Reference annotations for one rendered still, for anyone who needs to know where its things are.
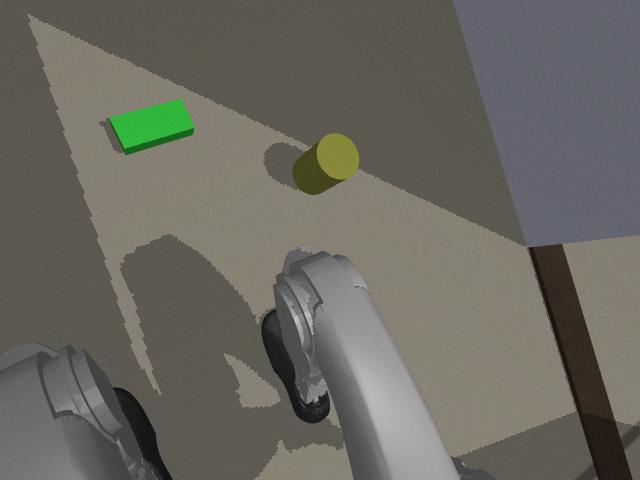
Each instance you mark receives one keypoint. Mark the left robot foot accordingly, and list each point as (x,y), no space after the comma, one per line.
(143,431)

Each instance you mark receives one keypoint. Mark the right robot foot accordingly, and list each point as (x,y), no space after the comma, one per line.
(283,367)

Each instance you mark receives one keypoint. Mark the right robot hand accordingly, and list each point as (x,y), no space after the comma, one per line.
(470,474)

